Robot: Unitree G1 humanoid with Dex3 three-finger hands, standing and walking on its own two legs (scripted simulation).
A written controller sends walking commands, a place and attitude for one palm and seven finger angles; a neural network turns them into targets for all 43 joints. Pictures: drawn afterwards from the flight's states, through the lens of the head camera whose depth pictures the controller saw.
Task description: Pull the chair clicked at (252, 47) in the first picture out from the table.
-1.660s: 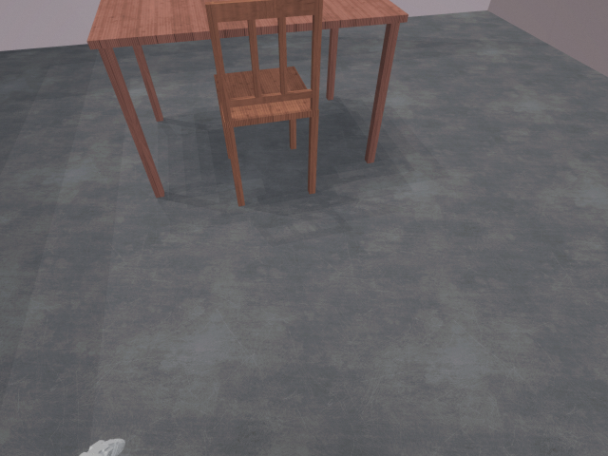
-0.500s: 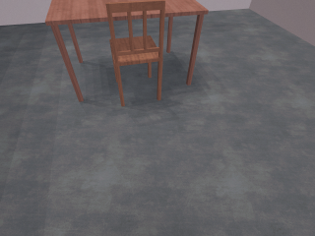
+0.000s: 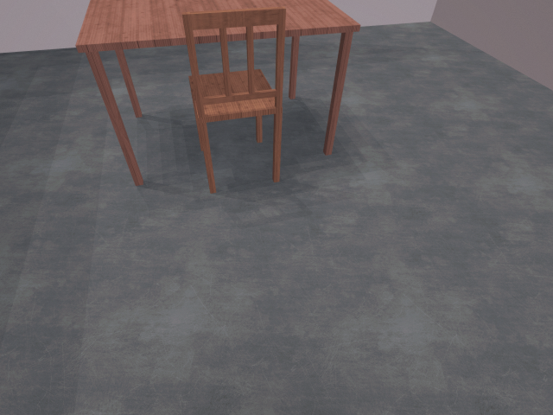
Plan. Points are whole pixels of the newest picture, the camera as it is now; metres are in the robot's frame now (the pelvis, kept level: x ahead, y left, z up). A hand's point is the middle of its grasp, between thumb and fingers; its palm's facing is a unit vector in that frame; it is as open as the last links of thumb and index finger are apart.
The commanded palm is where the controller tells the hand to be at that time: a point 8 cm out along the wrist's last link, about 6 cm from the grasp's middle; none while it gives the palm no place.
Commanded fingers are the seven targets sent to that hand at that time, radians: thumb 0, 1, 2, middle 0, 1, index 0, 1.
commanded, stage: walk to a spot facing it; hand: left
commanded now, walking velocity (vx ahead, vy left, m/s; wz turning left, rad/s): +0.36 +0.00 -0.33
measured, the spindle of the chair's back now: (225, 63) +1.37 +0.30 -0.10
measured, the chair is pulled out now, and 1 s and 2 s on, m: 0.00 0.00 0.00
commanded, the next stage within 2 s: turn to face it in 1.60 s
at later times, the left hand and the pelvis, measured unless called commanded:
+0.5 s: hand out of the picture +0.03 +0.15 -0.17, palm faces -0.02 -0.99 -0.13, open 7.4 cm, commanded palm none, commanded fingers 0.00 0.90 0.90 -0.20 -0.30 -0.20 -0.30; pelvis +0.15 +0.00 -0.01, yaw -7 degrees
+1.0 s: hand (204, 259) +0.48 +0.20 -0.18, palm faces -0.22 -0.96 -0.15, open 7.4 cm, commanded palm none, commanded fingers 0.00 0.90 0.90 -0.20 -0.30 -0.20 -0.30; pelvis +0.36 +0.05 +0.00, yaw -17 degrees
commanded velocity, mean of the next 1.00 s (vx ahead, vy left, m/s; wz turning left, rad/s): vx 0.37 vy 0.00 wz -0.26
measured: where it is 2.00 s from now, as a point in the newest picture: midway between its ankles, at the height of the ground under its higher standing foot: (313, 290)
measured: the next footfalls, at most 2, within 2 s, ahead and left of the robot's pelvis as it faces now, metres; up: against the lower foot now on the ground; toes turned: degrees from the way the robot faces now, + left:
left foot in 0.58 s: +0.36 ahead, +0.08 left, +0.00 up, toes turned +0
right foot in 1.32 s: +0.55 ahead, -0.13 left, +0.00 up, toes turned -33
